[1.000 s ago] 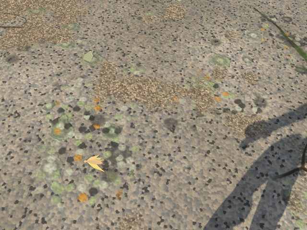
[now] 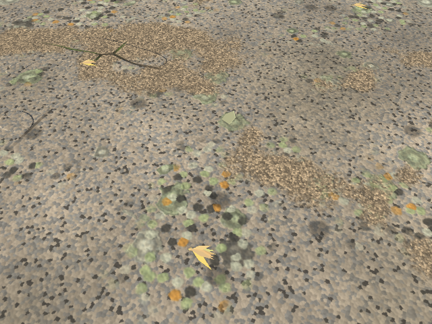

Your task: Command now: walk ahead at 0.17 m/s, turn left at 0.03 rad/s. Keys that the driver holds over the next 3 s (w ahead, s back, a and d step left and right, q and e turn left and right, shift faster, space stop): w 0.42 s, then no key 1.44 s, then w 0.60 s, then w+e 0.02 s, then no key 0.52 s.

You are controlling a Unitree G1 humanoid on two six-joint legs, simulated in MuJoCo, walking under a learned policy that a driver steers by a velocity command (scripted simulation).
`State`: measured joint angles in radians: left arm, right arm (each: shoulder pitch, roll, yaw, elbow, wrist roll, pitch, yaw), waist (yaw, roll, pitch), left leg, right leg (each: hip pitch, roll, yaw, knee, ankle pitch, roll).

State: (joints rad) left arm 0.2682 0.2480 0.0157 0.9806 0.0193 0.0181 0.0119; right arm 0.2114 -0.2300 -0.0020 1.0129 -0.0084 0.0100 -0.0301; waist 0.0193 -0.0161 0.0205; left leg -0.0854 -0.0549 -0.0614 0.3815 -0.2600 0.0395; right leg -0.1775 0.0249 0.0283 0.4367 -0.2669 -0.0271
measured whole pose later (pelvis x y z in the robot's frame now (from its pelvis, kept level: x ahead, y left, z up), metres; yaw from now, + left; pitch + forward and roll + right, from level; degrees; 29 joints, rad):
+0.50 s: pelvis +0.15 -0.06 +0.00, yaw +0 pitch +0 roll +1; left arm 0.47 0.17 0.01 1.05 0.02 -0.09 0.00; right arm 0.13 -0.25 -0.03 0.97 -0.03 -0.03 0.04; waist 0.03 0.04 0.03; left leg -0.59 0.06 0.04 0.94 -0.16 0.04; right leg 0.04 0.07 -0.04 0.20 -0.25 -0.08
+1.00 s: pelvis +0.29 -0.04 -0.01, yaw -1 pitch -2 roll +0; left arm 0.24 0.17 0.00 1.08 0.02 0.03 0.03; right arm 0.27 -0.18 0.01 1.05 -0.01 -0.03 -0.02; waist -0.01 -0.02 0.04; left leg -0.26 -0.08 0.10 0.40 -0.12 0.11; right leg -0.27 -0.03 0.02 0.63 -0.36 -0.02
